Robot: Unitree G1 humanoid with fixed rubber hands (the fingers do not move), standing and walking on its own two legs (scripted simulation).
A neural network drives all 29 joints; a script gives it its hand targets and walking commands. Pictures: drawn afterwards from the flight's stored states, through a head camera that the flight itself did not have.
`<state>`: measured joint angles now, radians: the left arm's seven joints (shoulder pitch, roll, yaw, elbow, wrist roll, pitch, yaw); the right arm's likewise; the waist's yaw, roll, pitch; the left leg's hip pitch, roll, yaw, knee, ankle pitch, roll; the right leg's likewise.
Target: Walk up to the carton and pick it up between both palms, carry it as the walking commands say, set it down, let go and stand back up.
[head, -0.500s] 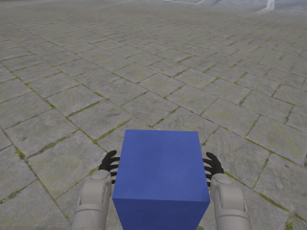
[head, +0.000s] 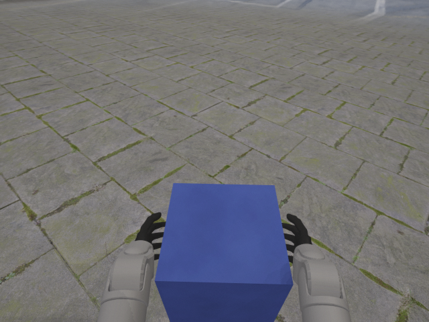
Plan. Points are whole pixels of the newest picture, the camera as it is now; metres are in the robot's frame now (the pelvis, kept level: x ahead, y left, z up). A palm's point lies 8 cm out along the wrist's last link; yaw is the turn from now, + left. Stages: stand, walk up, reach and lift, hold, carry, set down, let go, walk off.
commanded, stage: hold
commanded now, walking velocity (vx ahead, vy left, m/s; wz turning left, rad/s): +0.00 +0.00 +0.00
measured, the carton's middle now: (222, 258) +0.30 +0.00 -0.03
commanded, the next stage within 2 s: carry in 0.10 s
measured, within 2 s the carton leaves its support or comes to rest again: neither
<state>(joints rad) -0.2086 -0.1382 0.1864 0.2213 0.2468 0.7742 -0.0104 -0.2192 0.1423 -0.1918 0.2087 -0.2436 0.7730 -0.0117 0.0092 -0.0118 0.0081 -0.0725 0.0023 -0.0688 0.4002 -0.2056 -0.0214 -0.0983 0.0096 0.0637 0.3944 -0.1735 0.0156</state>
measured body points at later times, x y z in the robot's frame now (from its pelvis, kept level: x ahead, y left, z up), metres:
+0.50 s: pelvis +0.08 +0.08 +0.00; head +0.02 +0.08 +0.45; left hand +0.35 +0.24 +0.10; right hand +0.36 -0.06 +0.10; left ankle +0.03 +0.14 -0.74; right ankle +0.10 -0.05 -0.72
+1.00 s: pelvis +0.33 +0.20 -0.02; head +0.28 +0.20 +0.43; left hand +0.57 +0.36 +0.06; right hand +0.58 +0.06 +0.06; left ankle +0.27 +0.28 -0.74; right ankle +0.23 +0.09 -0.73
